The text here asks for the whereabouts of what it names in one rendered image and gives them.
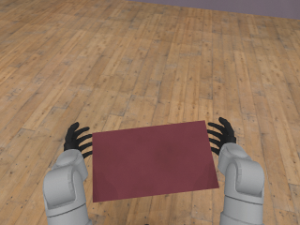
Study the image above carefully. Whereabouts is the robot right forearm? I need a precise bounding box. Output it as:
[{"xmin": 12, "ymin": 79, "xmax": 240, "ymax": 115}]
[{"xmin": 217, "ymin": 142, "xmax": 265, "ymax": 225}]

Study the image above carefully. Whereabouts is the robot left hand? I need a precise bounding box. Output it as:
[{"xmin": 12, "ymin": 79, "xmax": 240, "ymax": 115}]
[{"xmin": 64, "ymin": 122, "xmax": 93, "ymax": 158}]

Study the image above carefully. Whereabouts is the robot left forearm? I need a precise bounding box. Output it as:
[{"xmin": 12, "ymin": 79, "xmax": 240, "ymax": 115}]
[{"xmin": 42, "ymin": 149, "xmax": 93, "ymax": 225}]

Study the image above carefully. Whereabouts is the robot right hand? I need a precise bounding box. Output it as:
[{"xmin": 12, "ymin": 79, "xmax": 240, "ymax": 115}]
[{"xmin": 207, "ymin": 117, "xmax": 236, "ymax": 156}]

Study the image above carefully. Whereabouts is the carton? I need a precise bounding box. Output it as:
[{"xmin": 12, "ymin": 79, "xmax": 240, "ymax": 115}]
[{"xmin": 92, "ymin": 120, "xmax": 219, "ymax": 203}]

